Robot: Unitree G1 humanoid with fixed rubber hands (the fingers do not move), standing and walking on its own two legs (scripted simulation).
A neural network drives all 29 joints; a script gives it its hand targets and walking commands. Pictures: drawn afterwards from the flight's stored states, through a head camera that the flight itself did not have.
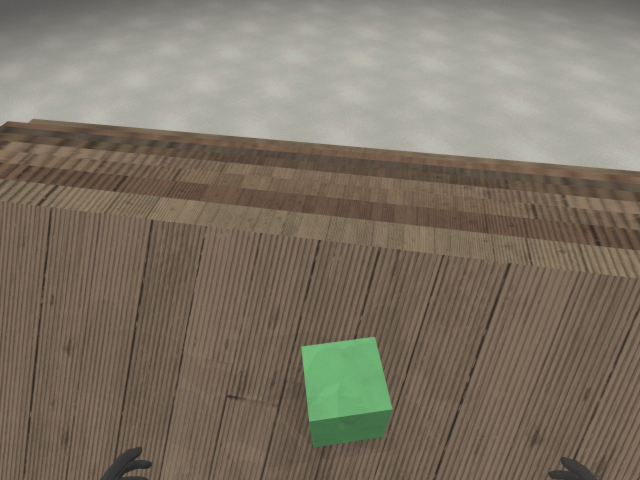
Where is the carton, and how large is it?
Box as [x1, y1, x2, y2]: [301, 337, 392, 446]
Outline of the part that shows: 374,337 301,347 308,415 313,446 378,437 383,435 392,409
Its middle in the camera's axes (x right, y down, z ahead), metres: +0.06 +0.44 +1.11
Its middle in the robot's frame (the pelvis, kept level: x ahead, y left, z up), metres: +0.46 +0.00 -0.65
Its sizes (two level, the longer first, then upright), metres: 0.210 0.200 0.250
